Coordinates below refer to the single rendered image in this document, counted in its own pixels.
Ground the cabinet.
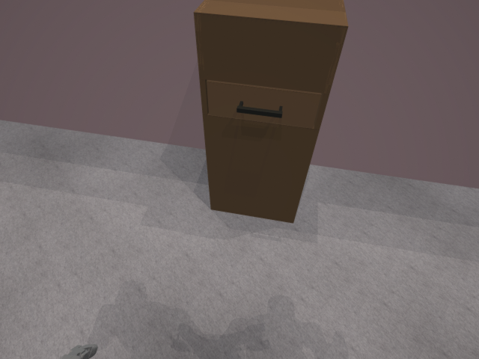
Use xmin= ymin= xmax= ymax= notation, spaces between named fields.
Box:
xmin=194 ymin=0 xmax=348 ymax=223

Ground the handle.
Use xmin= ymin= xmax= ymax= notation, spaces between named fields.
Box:
xmin=237 ymin=101 xmax=283 ymax=118

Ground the robot left hand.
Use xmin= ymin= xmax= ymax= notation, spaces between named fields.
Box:
xmin=60 ymin=344 xmax=98 ymax=359

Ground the drawer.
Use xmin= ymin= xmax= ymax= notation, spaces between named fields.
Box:
xmin=207 ymin=80 xmax=321 ymax=127

